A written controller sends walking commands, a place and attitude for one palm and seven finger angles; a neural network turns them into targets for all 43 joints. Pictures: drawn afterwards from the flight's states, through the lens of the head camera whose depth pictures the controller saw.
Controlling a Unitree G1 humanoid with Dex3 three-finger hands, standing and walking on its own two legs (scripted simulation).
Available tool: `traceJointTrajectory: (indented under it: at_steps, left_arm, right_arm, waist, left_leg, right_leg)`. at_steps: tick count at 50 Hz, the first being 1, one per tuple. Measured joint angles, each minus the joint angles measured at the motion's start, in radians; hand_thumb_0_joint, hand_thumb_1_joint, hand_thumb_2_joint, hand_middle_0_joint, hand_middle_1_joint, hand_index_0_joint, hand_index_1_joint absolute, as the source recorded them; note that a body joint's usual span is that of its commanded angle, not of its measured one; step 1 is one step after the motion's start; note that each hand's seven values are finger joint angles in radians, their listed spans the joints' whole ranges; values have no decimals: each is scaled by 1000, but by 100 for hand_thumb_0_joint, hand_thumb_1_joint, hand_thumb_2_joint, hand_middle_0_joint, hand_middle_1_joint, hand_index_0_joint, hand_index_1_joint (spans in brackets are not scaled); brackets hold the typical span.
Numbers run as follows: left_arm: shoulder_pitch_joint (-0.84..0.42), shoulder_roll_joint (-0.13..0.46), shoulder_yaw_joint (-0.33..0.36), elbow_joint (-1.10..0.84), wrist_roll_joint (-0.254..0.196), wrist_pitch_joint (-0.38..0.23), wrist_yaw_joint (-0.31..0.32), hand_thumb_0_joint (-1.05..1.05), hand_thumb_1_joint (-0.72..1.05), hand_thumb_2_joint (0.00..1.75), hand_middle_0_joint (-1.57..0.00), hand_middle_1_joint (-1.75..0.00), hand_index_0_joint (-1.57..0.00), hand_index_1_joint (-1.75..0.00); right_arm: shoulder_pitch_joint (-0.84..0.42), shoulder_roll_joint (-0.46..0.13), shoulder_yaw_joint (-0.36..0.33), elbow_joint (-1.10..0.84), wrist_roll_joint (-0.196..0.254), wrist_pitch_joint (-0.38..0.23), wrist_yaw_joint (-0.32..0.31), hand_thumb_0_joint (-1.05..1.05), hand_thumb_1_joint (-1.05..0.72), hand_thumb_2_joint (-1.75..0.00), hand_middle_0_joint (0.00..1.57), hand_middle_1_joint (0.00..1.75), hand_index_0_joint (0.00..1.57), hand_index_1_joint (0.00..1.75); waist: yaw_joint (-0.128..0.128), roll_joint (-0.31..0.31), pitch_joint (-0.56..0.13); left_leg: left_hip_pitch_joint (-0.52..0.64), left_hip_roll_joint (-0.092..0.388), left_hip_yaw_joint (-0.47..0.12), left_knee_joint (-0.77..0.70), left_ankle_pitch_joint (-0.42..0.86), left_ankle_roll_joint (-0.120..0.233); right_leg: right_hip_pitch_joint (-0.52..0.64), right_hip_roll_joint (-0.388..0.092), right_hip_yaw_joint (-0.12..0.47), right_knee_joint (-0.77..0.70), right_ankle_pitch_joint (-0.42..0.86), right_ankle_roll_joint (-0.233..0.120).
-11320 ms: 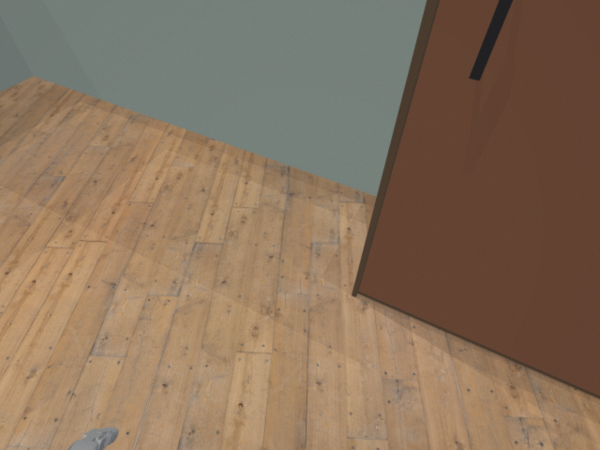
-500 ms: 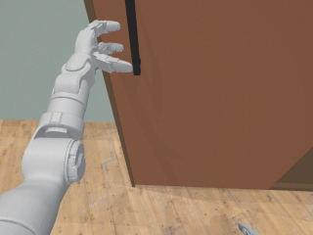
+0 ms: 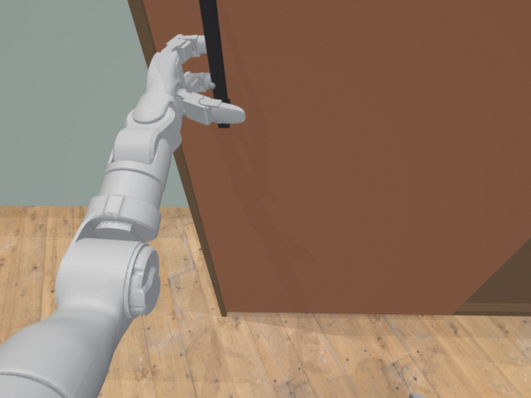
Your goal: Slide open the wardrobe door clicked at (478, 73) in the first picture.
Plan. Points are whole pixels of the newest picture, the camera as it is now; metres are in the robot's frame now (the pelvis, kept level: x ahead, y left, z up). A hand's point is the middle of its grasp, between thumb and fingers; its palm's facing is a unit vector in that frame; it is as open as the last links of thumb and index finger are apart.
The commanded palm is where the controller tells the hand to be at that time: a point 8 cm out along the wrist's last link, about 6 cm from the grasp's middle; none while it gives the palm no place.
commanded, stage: feel for the door with the fingertips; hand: left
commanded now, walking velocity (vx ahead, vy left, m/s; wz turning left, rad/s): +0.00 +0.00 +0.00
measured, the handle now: (218, 61) +0.52 +0.08 +0.26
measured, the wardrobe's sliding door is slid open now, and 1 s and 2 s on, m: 0.00 0.00 0.00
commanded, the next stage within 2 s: slide the fingers in behind the handle in 0.36 s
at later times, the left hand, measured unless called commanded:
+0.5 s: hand (205, 75) +0.49 +0.09 +0.26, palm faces -0.02 -1.00 +0.01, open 13.7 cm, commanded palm +0.47 +0.15 +0.25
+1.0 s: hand (225, 85) +0.47 +0.06 +0.26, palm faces -0.04 -1.00 +0.00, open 14.0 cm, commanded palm +0.45 +0.13 +0.25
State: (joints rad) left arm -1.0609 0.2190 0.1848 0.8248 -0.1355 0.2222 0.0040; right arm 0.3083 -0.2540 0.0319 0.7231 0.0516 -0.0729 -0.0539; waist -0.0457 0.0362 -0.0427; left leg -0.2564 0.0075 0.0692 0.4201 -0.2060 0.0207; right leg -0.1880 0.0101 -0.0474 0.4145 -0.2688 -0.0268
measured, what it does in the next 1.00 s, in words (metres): stands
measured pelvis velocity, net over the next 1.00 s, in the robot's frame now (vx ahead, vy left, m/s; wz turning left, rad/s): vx -0.01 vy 0.00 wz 0.00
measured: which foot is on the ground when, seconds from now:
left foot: down 0.00-1.00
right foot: down 0.00-1.00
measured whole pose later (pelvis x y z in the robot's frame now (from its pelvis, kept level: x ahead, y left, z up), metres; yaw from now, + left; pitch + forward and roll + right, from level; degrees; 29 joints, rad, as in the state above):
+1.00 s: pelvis -0.01 +0.00 +0.00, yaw +0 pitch +3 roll +0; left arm -1.11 0.18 0.17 0.90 -0.12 0.20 0.05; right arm 0.30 -0.24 0.04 0.72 0.04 -0.08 -0.05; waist -0.05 0.04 -0.05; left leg -0.27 0.01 0.07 0.43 -0.20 0.02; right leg -0.20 0.01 -0.05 0.43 -0.27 -0.02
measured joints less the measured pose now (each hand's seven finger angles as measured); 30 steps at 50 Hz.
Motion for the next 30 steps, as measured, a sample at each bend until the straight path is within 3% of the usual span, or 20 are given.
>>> traceJointTrajectory:
  at_steps: [8, 16, 30]
  left_arm:
    - [-56, 2, 18, 88, 18, 3, 21, -2, -51, 30, -31, -120, -31, -120]
    - [-92, 36, 17, 152, 19, -56, -1, -2, -50, 30, -30, -120, -30, -120]
    - [-140, 63, 25, 228, 23, -91, -16, -2, -50, 30, -37, -124, -36, -124]
  right_arm:
    - [-35, 12, 12, -15, -8, 14, -1, 1, -90, -90, 20, 30, 20, 30]
    - [-7, 6, 7, -12, -9, 9, -4, 1, -90, -90, 20, 30, 20, 30]
    - [54, -14, -9, 21, -11, -8, 0, 1, -91, -90, 20, 30, 20, 30]
  waist:
    - [-7, -2, -6]
    - [-11, -3, -2]
    - [-26, -5, -5]
  left_leg:
    - [-1, 0, -6, -2, 3, -2]
    - [-14, 1, -12, 0, 5, -5]
    - [-51, 1, -16, 19, 4, -2]
  right_leg:
    - [-1, 1, -5, 1, -1, -3]
    - [-12, 2, -11, 2, -1, -6]
    - [-44, 2, -15, 15, 1, -4]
